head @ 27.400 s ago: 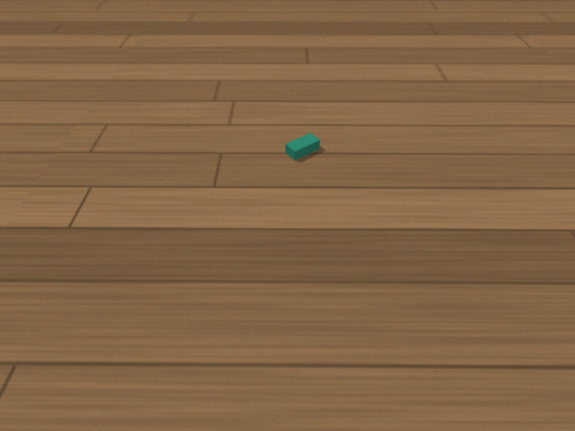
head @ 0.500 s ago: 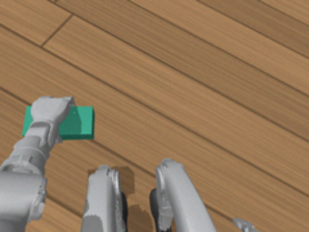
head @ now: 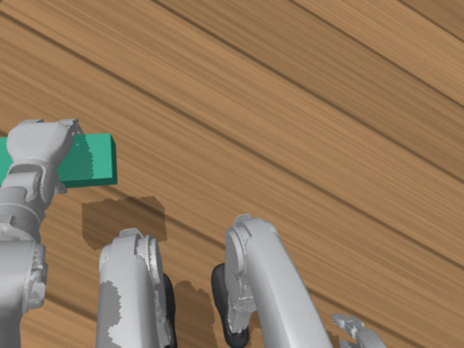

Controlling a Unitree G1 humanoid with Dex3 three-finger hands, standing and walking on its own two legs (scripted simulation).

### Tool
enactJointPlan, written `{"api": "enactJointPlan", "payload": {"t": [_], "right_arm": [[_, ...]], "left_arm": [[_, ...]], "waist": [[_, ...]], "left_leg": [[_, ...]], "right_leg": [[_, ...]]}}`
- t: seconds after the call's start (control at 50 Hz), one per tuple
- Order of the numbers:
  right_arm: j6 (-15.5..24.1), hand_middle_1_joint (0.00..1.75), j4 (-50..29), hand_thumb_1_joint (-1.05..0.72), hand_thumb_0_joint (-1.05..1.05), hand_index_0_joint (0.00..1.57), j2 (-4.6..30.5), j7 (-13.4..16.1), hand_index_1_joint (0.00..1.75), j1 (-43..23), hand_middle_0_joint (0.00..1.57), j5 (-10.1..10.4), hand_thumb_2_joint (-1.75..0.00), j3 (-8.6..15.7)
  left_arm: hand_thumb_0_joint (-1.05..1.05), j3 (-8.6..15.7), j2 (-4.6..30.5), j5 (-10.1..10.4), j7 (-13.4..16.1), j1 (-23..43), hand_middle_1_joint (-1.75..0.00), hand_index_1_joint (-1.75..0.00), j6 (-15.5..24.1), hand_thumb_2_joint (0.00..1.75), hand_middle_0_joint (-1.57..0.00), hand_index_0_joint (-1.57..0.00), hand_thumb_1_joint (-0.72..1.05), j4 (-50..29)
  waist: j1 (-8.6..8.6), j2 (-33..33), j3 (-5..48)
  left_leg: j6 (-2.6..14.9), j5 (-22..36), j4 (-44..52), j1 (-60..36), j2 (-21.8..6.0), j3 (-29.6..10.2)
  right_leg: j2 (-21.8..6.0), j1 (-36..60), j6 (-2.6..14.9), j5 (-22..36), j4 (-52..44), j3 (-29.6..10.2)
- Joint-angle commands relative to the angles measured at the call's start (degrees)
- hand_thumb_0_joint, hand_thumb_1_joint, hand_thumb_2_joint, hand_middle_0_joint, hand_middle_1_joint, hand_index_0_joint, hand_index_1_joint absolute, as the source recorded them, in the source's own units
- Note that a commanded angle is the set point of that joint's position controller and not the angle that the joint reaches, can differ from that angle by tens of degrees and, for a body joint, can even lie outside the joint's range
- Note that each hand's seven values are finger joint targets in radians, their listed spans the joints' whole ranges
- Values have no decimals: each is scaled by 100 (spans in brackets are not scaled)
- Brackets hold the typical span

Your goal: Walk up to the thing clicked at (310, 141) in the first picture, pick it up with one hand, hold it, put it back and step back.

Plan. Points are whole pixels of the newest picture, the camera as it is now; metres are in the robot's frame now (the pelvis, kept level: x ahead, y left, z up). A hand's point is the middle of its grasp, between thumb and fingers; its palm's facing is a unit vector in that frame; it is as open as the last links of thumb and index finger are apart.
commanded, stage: crouch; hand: left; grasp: from above
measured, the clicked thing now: (63, 162) +0.45 +0.25 -0.21
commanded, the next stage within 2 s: lower in 0.38 s
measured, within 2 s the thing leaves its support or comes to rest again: neither
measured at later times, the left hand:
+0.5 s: hand (60, 164) +0.45 +0.27 -0.23, palm faces -0.45 -0.03 -0.89, open 11.3 cm
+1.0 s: hand (70, 167) +0.46 +0.27 -0.29, palm faces -0.45 -0.05 -0.89, open 11.3 cm
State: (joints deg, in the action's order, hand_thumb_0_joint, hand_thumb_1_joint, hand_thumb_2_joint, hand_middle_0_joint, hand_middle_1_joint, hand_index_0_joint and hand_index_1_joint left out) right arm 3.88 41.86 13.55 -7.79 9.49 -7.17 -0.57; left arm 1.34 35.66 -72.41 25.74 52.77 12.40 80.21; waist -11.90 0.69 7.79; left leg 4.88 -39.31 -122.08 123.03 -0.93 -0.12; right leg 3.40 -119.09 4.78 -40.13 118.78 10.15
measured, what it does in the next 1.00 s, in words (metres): lowers itself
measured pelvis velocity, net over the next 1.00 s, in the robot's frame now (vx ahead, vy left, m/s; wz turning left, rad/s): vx -0.01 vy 0.00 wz -0.09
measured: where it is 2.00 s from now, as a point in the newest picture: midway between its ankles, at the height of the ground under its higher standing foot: (198, 325)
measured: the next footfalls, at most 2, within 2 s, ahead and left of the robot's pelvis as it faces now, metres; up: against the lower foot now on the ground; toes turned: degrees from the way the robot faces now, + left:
none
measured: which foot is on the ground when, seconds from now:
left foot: down 0.00-1.00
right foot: down 0.00-1.00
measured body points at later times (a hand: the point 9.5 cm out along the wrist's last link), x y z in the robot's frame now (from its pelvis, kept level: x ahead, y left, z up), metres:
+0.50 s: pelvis -0.01 +0.00 -0.05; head +0.24 +0.06 +0.32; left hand +0.47 +0.27 -0.18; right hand +0.02 -0.27 -0.15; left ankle +0.07 +0.09 -0.38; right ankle +0.07 -0.08 -0.38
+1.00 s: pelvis -0.01 +0.00 -0.09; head +0.26 +0.07 +0.26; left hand +0.48 +0.27 -0.24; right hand +0.02 -0.27 -0.18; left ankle +0.07 +0.09 -0.38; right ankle +0.07 -0.08 -0.38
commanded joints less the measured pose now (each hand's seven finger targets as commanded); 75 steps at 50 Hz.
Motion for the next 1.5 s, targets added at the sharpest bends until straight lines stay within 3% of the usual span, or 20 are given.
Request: {"api": "enactJointPlan", "payload": {"t": [0.0,0.22,0.24,0.3,0.36,0.44,0.48,0.5,0.54,0.6,0.64,0.82,0.86,0.9,0.94,0.96,1.04,1.14,1.18,1.48], "right_arm": [[33,30,1,-92,0,20,1330,13,30,1392,20,-12,-91,389],[54,30,-55,-92,0,20,1499,-33,30,1404,20,-74,-91,239],[43,30,-3,-92,0,20,1545,-25,30,1458,20,-71,-91,235],[60,30,-19,-92,0,20,1486,-13,30,1435,20,-72,-91,151],[52,30,-24,-92,0,20,1550,23,30,1422,20,-62,-91,112],[61,30,0,-92,0,20,1553,60,30,1311,20,-37,-91,30],[55,30,-4,-92,0,20,1614,81,30,1388,20,-50,-91,38],[54,30,30,-92,0,20,1586,71,30,1325,20,-47,-91,3],[62,30,-65,-91,0,20,1708,84,30,1365,20,-69,-91,-11],[67,30,-138,-92,0,20,1615,72,30,1267,20,-83,-90,-119],[89,30,-103,-91,0,20,1704,99,30,1289,20,-92,-90,-125],[167,30,-130,-91,0,20,1810,35,30,1240,20,-219,-90,-216],[200,30,-198,-91,0,20,1795,20,30,1182,20,-213,-90,-242],[212,30,-232,-90,0,20,1815,-6,30,1229,20,-239,-90,-274],[225,30,-152,-90,0,20,1786,-28,30,1174,20,-233,-90,-313],[249,30,-205,-90,0,20,1875,-37,30,1181,20,-240,-90,-288],[250,30,-187,-90,0,20,1911,-64,30,1278,20,-263,-90,-344],[330,30,-285,-90,0,20,1949,-114,30,1235,20,-311,-90,-421],[345,30,-218,-90,0,20,1973,-136,30,1291,20,-313,-90,-470],[556,30,-250,-91,0,20,2102,-305,30,1220,20,-459,-90,-728]], "left_arm": [[0,298,1468,54,276,1996,-89,-90,59,107,-92,-92,53,-869],[0,385,1671,-20,295,1974,-85,-86,40,104,-93,-93,53,-644],[0,531,1923,-15,310,1981,-87,-87,31,104,-92,-91,53,-646],[0,258,1704,0,217,2004,-87,-86,3,102,-92,-92,54,-480],[0,414,2077,25,184,2027,-85,-86,-2,104,-94,-93,55,-567],[0,223,1904,101,111,2013,-84,-84,-24,101,-93,-92,53,-399],[0,419,2270,36,112,2147,-77,-80,31,103,-92,-89,45,-737],[0,209,1909,34,74,1917,-77,-80,-15,103,-89,-86,41,-325],[0,510,2292,45,120,1979,-78,-81,19,102,-87,-85,40,-421],[0,119,1880,75,45,2052,-77,-79,105,96,-85,-84,38,-316],[0,379,2282,79,119,2085,-79,-80,149,95,-84,-83,39,-371],[0,597,2597,-66,382,2044,-85,-85,174,97,-84,-84,42,-262],[0,436,2410,-27,377,2202,-84,-84,158,97,-84,-84,42,-317],[0,579,2712,-35,394,2129,-83,-83,131,98,-83,-83,43,-458],[0,402,2391,27,410,1976,-83,-83,82,97,-82,-82,42,-101],[0,665,2736,49,441,1984,-83,-82,81,95,-81,-81,41,-142],[0,752,2881,-23,413,1936,-80,-80,99,93,-81,-81,41,-5],[0,593,2681,19,439,2061,-84,-83,223,94,-81,-82,43,-21],[0,732,3014,4,429,1978,-85,-84,285,94,-82,-83,45,-6],[0,878,3516,-181,789,1876,-88,-87,417,97,-85,-86,50,272]], "waist": [[-72,1432,3998],[-190,1606,3820],[-164,1615,3869],[-240,1560,3591],[-192,1497,3754],[-207,1593,3384],[-181,1810,3583],[-201,1748,3422],[-312,1608,3367],[-433,1505,3152],[-354,1541,3235],[-417,2017,3261],[-449,1956,3241],[-441,2046,3305],[-451,2002,3187],[-510,1865,3147],[-558,1950,2911],[-708,1898,2892],[-677,2087,2834],[-751,2189,2694]], "left_leg": [[-213,1547,901,-3280,115,-447],[-266,1444,623,-3038,40,-584],[-251,1446,585,-2938,41,-547],[-227,1071,543,-2640,46,-525],[-195,1191,382,-2525,36,-468],[-222,910,404,-2492,-4,-570],[-260,1172,349,-2656,-10,-578],[-267,1125,349,-2598,-12,-605],[-253,1274,232,-2470,-33,-661],[-200,1144,69,-2124,-12,-568],[-215,1134,-3,-2105,-22,-592],[-273,1276,-181,-2283,-101,-696],[-259,1261,-259,-2210,-113,-699],[-238,1466,-388,-2224,-110,-660],[-253,1261,-352,-2006,-118,-701],[-244,1290,-394,-2051,-149,-775],[-274,1307,-435,-1998,-154,-831],[-263,1372,-611,-1842,-147,-803],[-302,1435,-598,-1993,-176,-895],[-275,1510,-825,-1846,-241,-925]], "right_leg": [[119,1606,-184,1717,-1208,-484],[109,1257,-191,1668,-759,-316],[140,1341,-190,1699,-760,-304],[143,1236,-197,1451,-758,-295],[190,1491,-229,1641,-719,-289],[197,997,-186,1331,-608,-229],[192,1106,-179,1545,-488,-204],[195,958,-170,1476,-434,-189],[193,1008,-198,1653,-379,-129],[250,1078,-220,1634,-404,-122],[233,1040,-220,1616,-273,-106],[266,880,-191,1700,46,66],[254,834,-202,1685,52,64],[261,1049,-232,1892,71,54],[283,917,-209,1718,133,102],[271,884,-226,1754,131,128],[262,802,-203,1733,251,169],[293,961,-224,1839,234,203],[289,854,-211,1798,295,249],[387,1113,-255,1976,356,341]]}}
